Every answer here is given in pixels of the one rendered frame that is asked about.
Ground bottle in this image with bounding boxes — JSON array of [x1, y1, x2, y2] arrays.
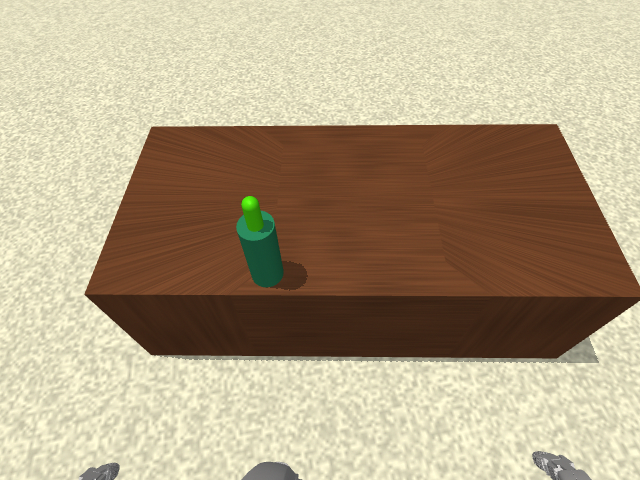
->
[[236, 196, 284, 287]]

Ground right robot hand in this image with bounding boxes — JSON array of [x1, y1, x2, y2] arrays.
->
[[532, 451, 591, 480]]

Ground left robot hand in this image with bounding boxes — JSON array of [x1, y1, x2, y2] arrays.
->
[[79, 463, 120, 480]]

